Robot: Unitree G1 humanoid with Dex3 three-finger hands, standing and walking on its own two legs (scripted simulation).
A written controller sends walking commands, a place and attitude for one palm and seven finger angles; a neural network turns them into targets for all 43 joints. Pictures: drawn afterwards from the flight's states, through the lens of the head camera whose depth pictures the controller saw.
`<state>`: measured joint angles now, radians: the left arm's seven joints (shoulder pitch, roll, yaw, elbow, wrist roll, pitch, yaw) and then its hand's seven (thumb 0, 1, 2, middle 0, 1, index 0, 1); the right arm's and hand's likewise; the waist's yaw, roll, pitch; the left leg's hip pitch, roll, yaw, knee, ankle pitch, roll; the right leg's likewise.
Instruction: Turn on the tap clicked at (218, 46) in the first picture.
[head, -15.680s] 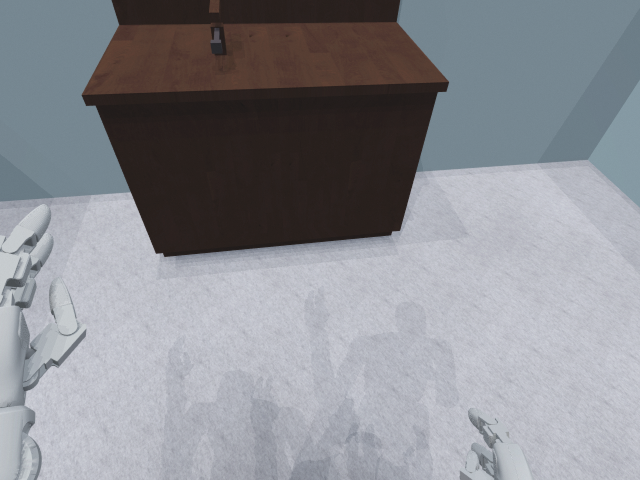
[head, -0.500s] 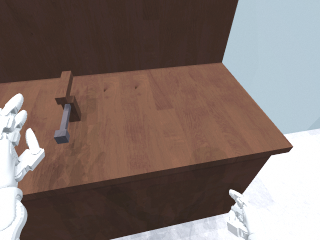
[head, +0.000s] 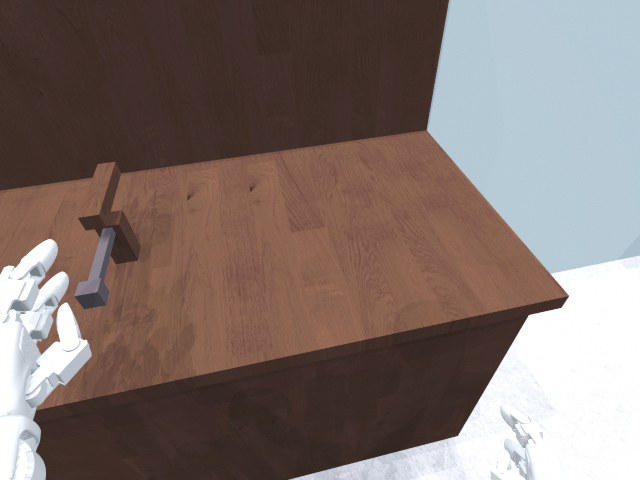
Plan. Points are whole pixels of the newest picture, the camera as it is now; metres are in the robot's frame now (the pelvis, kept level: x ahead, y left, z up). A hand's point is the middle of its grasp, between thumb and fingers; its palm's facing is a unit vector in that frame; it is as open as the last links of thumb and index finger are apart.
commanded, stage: turn the palm inward beside the body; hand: left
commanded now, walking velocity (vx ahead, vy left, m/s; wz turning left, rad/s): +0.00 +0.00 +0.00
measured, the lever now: (92, 293) +0.30 +0.35 +0.08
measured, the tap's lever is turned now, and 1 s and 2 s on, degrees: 0 0 0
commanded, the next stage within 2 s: reach beside the lever's end, fingers flat in 1.22 s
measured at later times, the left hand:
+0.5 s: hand (68, 366) +0.17 +0.27 +0.14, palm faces +0.48 -0.86 -0.16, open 7.4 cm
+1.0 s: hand (65, 368) +0.18 +0.27 +0.14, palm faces +0.49 -0.86 -0.12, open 7.4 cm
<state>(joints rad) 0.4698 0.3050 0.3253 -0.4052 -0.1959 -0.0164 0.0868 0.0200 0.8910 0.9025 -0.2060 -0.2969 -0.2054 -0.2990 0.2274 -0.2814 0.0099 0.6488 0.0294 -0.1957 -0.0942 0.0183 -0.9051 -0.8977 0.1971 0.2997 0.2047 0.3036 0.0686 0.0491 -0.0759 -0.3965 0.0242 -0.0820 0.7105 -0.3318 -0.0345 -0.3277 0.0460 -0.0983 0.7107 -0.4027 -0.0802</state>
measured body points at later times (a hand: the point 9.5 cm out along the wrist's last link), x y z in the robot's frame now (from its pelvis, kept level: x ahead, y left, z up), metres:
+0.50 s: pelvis -0.01 +0.03 +0.00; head -0.03 +0.01 +0.45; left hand +0.14 +0.31 +0.15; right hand +0.20 -0.18 -0.06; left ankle +0.03 +0.16 -0.72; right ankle -0.01 -0.06 -0.72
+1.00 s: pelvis -0.01 +0.04 +0.00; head -0.03 +0.02 +0.45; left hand +0.14 +0.32 +0.15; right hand +0.20 -0.17 -0.06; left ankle +0.03 +0.16 -0.72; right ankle -0.01 -0.06 -0.72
